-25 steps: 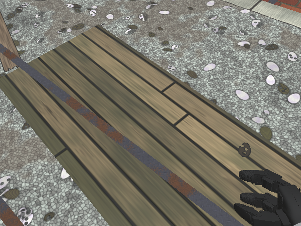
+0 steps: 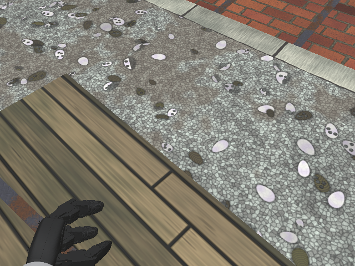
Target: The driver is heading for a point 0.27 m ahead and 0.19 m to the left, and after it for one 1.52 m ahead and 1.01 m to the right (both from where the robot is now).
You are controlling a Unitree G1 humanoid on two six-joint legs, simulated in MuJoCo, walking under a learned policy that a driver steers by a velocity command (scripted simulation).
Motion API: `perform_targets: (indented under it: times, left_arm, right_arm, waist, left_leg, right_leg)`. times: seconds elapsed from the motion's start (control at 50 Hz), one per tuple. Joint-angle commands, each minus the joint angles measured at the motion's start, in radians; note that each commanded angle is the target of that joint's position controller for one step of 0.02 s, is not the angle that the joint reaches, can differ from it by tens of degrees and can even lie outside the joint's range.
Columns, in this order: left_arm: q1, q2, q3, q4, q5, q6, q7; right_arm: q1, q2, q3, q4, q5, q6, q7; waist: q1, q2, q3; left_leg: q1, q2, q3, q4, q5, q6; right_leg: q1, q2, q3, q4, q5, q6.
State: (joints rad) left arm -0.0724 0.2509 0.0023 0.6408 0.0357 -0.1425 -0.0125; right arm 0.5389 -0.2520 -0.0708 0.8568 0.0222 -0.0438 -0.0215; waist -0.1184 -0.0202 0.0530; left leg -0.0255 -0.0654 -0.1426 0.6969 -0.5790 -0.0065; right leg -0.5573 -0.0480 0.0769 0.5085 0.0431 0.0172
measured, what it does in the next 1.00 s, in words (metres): walks ahead: left foot, then right foot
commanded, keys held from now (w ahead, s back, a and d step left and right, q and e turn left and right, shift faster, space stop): q+shift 0.38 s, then e+shift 0.38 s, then w+e+shift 0.24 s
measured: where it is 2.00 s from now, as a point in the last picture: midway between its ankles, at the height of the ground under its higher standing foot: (232, 137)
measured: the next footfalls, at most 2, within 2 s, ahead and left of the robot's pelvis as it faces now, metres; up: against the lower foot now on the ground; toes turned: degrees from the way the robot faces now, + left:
left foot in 0.38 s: +0.17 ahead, +0.12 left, +0.00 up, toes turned +25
right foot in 0.90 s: +0.17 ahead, -0.12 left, +0.00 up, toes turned +3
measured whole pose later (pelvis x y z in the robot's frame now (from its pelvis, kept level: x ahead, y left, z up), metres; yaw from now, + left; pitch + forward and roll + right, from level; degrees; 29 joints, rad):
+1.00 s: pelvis +0.20 -0.03 +0.03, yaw +2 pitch +2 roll +2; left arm 0.42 0.26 0.08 0.87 -0.02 -0.05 -0.02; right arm 0.08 -0.30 -0.09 0.72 0.03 -0.07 0.01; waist 0.06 0.04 -0.02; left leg -0.51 0.03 0.00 1.08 -0.38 0.00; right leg -0.17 0.01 -0.01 0.53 -0.41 -0.10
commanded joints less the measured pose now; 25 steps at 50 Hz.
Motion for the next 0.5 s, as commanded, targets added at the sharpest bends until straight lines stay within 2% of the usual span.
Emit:
perform_targets:
  times: [0.02, 0.04, 0.06, 0.08, 0.1, 0.12, 0.14, 0.16, 0.18, 0.22, 0.28, 0.32, 0.34, 0.36, 0.38, 0.4, 0.42, 0.44, 0.46, 0.48, 0.5]
  left_arm:
    - [0.433, 0.239, 0.066, 0.007, 0.021, 0.040, -0.004]
    - [0.352, 0.236, 0.082, 0.000, -0.009, 0.058, -0.005]
    - [0.264, 0.168, 0.067, -0.012, -0.016, 0.074, 0.007]
    - [0.205, 0.115, 0.050, -0.007, -0.013, 0.083, 0.017]
    - [0.161, 0.101, 0.046, 0.001, -0.003, 0.086, 0.021]
    - [0.118, 0.109, 0.055, 0.013, 0.002, 0.086, 0.021]
    - [0.091, 0.119, 0.063, 0.021, 0.005, 0.082, 0.022]
    - [0.076, 0.131, 0.071, 0.028, 0.004, 0.077, 0.025]
    - [0.071, 0.149, 0.081, 0.031, 0.000, 0.075, 0.029]
    - [0.033, 0.171, 0.093, 0.029, -0.017, 0.079, 0.034]
    - [0.026, 0.191, 0.104, 0.043, -0.046, 0.090, 0.026]
    - [0.031, 0.202, 0.112, 0.057, -0.057, 0.103, 0.022]
    - [0.034, 0.197, 0.113, 0.066, -0.064, 0.111, 0.021]
    - [0.062, 0.174, 0.111, 0.083, -0.067, 0.121, 0.019]
    - [0.114, 0.139, 0.106, 0.102, -0.054, 0.136, 0.013]
    - [0.145, 0.117, 0.092, 0.067, -0.013, 0.147, 0.013]
    - [0.083, 0.155, 0.099, 0.050, -0.018, 0.145, 0.023]
    - [0.069, 0.177, 0.104, 0.057, -0.046, 0.146, 0.028]
    - [0.097, 0.171, 0.107, 0.080, -0.050, 0.149, 0.034]
    - [0.124, 0.167, 0.105, 0.112, -0.039, 0.155, 0.038]
    - [0.159, 0.153, 0.102, 0.138, -0.031, 0.159, 0.035]
  right_arm:
    - [0.211, -0.021, 0.019, -0.112, 0.004, 0.007, -0.002]
    - [0.107, -0.084, 0.008, -0.160, 0.032, 0.018, -0.001]
    - [-0.021, -0.132, -0.010, -0.182, 0.026, 0.036, -0.014]
    - [-0.080, -0.155, -0.025, -0.190, 0.016, 0.059, -0.023]
    - [-0.075, -0.149, -0.034, -0.190, 0.015, 0.086, -0.024]
    - [-0.069, -0.113, -0.031, -0.199, 0.018, 0.104, -0.023]
    - [-0.094, -0.082, -0.026, -0.215, 0.016, 0.112, -0.025]
    - [-0.131, -0.069, -0.024, -0.235, 0.012, 0.113, -0.027]
    - [-0.157, -0.070, -0.024, -0.248, 0.007, 0.110, -0.023]
    - [-0.175, -0.080, -0.026, -0.249, 0.003, 0.109, -0.003]
    - [-0.232, -0.125, -0.043, -0.265, 0.004, 0.132, 0.027]
    - [-0.269, -0.152, -0.058, -0.283, 0.000, 0.145, 0.039]
    - [-0.270, -0.159, -0.065, -0.283, -0.005, 0.146, 0.038]
    - [-0.252, -0.177, -0.078, -0.275, -0.014, 0.144, 0.030]
    - [-0.202, -0.251, -0.103, -0.266, -0.022, 0.137, 0.014]
    - [-0.239, -0.350, -0.106, -0.314, -0.025, 0.120, -0.003]
    - [-0.236, -0.330, -0.093, -0.330, -0.058, 0.086, 0.011]
    - [-0.264, -0.289, -0.075, -0.321, -0.057, 0.062, 0.016]
    - [-0.317, -0.239, -0.059, -0.315, -0.042, 0.053, 0.011]
    - [-0.368, -0.172, -0.033, -0.312, -0.031, 0.053, 0.005]
    - [-0.403, -0.125, -0.010, -0.303, -0.037, 0.051, -0.002]
  waist:
    - [0.158, -0.368, -0.667]
    - [0.154, -0.328, -0.642]
    - [0.161, -0.190, -0.477]
    - [0.143, -0.121, -0.334]
    - [0.101, -0.110, -0.255]
    - [0.071, -0.124, -0.199]
    - [0.065, -0.134, -0.154]
    - [0.067, -0.134, -0.136]
    - [0.070, -0.119, -0.151]
    - [0.062, -0.096, -0.188]
    - [0.071, -0.106, -0.173]
    - [0.068, -0.085, -0.148]
    - [0.058, -0.062, -0.137]
    - [0.053, -0.016, -0.126]
    - [0.049, 0.176, -0.080]
    - [0.117, 0.452, -0.048]
    - [0.046, 0.336, -0.160]
    - [0.058, 0.240, -0.150]
    - [0.089, 0.172, -0.146]
    - [0.108, 0.140, -0.158]
    - [0.129, 0.147, -0.177]
  left_leg:
    - [-0.571, -0.032, -0.079, 0.823, -0.223, -0.064]
    - [-0.664, 0.042, -0.029, 0.900, -0.083, -0.067]
    - [-0.712, 0.090, 0.050, 0.844, 0.020, -0.076]
    - [-0.698, 0.118, 0.079, 0.814, 0.069, -0.084]
    - [-0.621, 0.150, 0.075, 0.766, 0.074, -0.087]
    - [-0.559, 0.169, 0.086, 0.662, 0.078, -0.082]
    - [-0.522, 0.173, 0.109, 0.573, 0.089, -0.079]
    - [-0.506, 0.179, 0.122, 0.487, 0.117, -0.074]
    - [-0.479, 0.188, 0.127, 0.404, 0.178, -0.064]
    - [-0.375, 0.190, 0.138, 0.245, 0.322, -0.034]
    - [-0.307, 0.168, 0.180, 0.123, 0.382, 0.004]
    - [-0.274, 0.151, 0.209, 0.038, 0.371, 0.037]
    - [-0.235, 0.131, 0.225, -0.023, 0.390, 0.059]
    - [-0.183, 0.109, 0.211, -0.077, 0.413, 0.089]
    - [-0.110, 0.180, 0.042, -0.217, 0.642, 0.152]
    - [-0.030, 0.387, -0.335, -0.314, 0.842, 0.311]
    - [-0.080, 0.450, -0.409, -0.386, 0.708, 0.400]
    - [-0.092, 0.423, -0.299, -0.397, 0.628, 0.349]
    - [-0.101, 0.384, -0.212, -0.377, 0.578, 0.283]
    - [-0.114, 0.353, -0.135, -0.362, 0.587, 0.237]
    - [-0.161, 0.327, -0.065, -0.354, 0.645, 0.220]
  right_leg:
    - [1.050, -0.494, 0.534, 0.124, 0.925, -0.284]
    - [0.977, -0.475, 0.524, 0.018, 0.474, -0.298]
    - [0.815, -0.394, 0.394, -0.047, 0.314, -0.264]
    - [0.639, -0.345, 0.270, -0.076, 0.298, -0.247]
    - [0.481, -0.307, 0.172, -0.111, 0.273, -0.236]
    - [0.367, -0.284, 0.088, -0.154, 0.196, -0.219]
    - [0.292, -0.268, 0.018, -0.193, 0.172, -0.215]
    - [0.268, -0.268, -0.024, -0.214, 0.186, -0.221]
    - [0.274, -0.284, -0.046, -0.221, 0.210, -0.230]
    - [0.273, -0.296, -0.108, -0.226, 0.171, -0.223]
    - [0.301, -0.316, -0.165, -0.219, 0.012, -0.196]
    - [0.318, -0.323, -0.190, -0.179, -0.100, -0.161]
    - [0.308, -0.307, -0.215, -0.129, -0.169, -0.130]
    - [0.282, -0.270, -0.242, -0.040, -0.268, -0.088]
    - [0.170, -0.173, -0.313, 0.195, -0.425, -0.014]
    - [-0.119, -0.012, -0.299, 0.540, -0.754, 0.077]
    - [-0.154, 0.030, -0.097, 0.710, -0.740, 0.063]
    - [-0.164, 0.004, -0.072, 0.737, -0.649, 0.036]
    - [-0.158, -0.022, -0.062, 0.708, -0.562, 0.020]
    - [-0.114, -0.041, -0.055, 0.678, -0.511, 0.025]
    - [-0.022, -0.043, -0.058, 0.665, -0.456, 0.036]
